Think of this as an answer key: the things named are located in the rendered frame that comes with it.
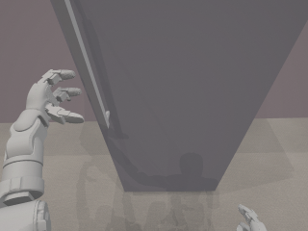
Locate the fridge door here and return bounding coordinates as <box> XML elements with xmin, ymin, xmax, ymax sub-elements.
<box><xmin>50</xmin><ymin>0</ymin><xmax>308</xmax><ymax>193</ymax></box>

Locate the handle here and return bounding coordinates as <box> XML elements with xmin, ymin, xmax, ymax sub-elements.
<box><xmin>53</xmin><ymin>0</ymin><xmax>110</xmax><ymax>129</ymax></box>

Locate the right robot hand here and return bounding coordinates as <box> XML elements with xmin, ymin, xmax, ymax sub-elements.
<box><xmin>236</xmin><ymin>204</ymin><xmax>268</xmax><ymax>231</ymax></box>

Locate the left robot upper arm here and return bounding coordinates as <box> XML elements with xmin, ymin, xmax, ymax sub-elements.
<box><xmin>0</xmin><ymin>200</ymin><xmax>52</xmax><ymax>231</ymax></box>

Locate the left robot hand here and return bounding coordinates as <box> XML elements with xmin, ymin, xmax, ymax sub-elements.
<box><xmin>25</xmin><ymin>69</ymin><xmax>85</xmax><ymax>125</ymax></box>

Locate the left robot forearm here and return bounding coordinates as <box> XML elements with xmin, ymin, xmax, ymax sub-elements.
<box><xmin>0</xmin><ymin>109</ymin><xmax>50</xmax><ymax>208</ymax></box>

